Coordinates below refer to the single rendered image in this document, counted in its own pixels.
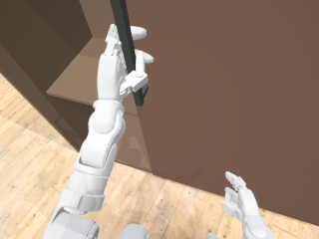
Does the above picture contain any wardrobe door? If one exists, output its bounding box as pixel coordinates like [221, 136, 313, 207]
[110, 0, 319, 227]

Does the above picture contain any left robot forearm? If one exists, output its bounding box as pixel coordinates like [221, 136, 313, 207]
[41, 99, 126, 239]

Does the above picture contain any robot right hand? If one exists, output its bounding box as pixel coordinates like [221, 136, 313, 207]
[222, 171, 261, 223]

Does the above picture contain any handle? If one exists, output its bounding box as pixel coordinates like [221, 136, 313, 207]
[110, 0, 149, 107]

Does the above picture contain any left robot upper arm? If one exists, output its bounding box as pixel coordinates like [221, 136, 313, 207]
[44, 212, 100, 239]

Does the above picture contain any robot left hand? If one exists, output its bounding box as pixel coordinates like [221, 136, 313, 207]
[97, 24, 154, 103]

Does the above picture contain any left robot thigh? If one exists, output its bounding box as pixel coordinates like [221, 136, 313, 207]
[117, 223, 149, 239]

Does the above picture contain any right robot forearm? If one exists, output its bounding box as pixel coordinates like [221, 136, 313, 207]
[242, 215, 274, 239]

